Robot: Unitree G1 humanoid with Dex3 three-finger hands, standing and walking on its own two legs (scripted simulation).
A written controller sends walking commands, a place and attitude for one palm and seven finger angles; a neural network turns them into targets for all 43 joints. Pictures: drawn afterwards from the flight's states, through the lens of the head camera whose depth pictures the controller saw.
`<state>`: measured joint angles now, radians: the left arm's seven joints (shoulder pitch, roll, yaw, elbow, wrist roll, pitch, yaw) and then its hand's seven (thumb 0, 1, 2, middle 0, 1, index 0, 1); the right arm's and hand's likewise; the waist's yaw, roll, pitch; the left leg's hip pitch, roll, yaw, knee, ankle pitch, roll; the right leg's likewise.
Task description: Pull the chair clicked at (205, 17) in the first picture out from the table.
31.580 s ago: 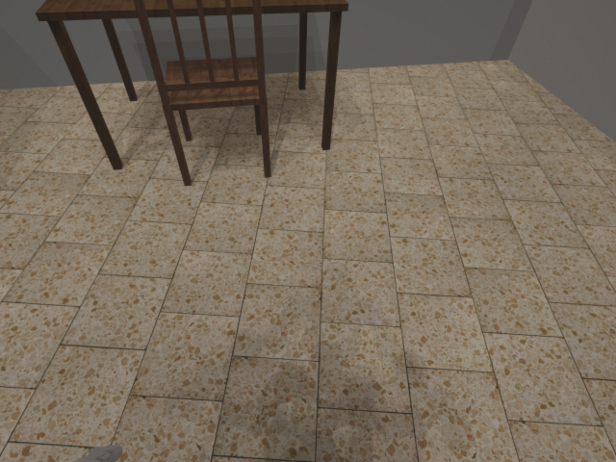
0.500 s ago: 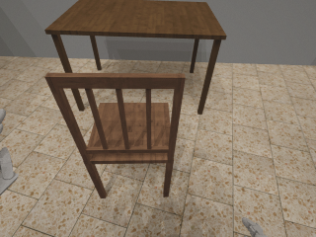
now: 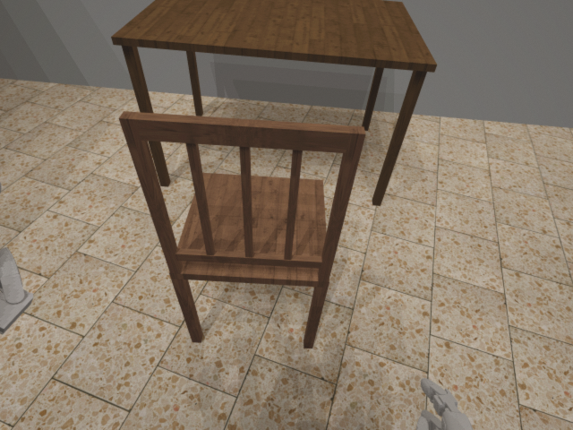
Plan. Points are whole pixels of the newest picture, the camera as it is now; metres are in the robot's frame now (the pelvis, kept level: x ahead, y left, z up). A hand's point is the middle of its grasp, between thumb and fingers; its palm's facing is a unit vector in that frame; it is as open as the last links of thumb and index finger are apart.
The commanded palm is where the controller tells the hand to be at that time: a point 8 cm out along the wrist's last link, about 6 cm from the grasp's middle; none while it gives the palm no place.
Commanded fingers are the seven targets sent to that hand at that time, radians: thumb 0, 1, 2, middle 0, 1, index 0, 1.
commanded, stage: let the arm hang, fingers relaxed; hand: left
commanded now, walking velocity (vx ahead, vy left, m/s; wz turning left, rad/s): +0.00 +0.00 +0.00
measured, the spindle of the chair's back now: (247, 208) +0.57 +0.11 -0.07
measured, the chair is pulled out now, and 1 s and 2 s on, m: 0.61 0.61 0.61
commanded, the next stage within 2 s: look to check the result in 1.14 s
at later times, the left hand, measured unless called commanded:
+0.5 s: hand out of the picture +0.02 +0.19 -0.17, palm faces +0.06 -0.98 -0.21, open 7.0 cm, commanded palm none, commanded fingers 0.00 0.90 0.90 -0.20 -0.30 -0.20 -0.30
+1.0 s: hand out of the picture +0.01 +0.13 -0.17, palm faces +0.05 -0.98 -0.18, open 7.3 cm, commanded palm none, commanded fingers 0.00 0.90 0.90 -0.20 -0.30 -0.20 -0.30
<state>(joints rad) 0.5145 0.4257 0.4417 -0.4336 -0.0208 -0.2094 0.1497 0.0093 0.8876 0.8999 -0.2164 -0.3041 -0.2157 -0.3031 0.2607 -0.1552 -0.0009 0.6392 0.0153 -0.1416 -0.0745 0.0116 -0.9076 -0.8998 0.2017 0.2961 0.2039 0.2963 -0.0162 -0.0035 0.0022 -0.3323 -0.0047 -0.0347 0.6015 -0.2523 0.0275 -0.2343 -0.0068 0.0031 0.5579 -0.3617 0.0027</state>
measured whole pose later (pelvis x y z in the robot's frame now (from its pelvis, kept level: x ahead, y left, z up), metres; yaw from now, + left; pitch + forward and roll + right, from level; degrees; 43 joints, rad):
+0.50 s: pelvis +0.02 +0.00 +0.01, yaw +2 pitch -1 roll -1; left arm 0.34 0.21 0.02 0.93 0.01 0.04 0.02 -0.03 0.98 0.90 -0.21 -0.30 -0.21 -0.30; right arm 0.30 -0.19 -0.01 0.95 -0.02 0.01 -0.02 0.00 -0.92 -0.90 0.20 0.30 0.20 0.30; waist 0.00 -0.02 0.06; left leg -0.29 -0.02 -0.07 0.52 -0.22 0.02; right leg -0.17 -0.02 -0.03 0.45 -0.26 0.03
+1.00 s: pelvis +0.02 -0.03 +0.01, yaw +1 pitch -2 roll +0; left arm 0.33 0.12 -0.01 1.06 0.01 0.01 0.04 0.01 0.93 0.90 -0.21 -0.30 -0.20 -0.30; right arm 0.34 -0.13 0.00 1.08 -0.01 0.00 -0.03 0.00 -0.91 -0.90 0.20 0.30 0.20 0.30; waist -0.01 0.02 0.04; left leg -0.25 0.00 -0.06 0.49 -0.21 -0.01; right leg -0.17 0.00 -0.02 0.48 -0.29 0.00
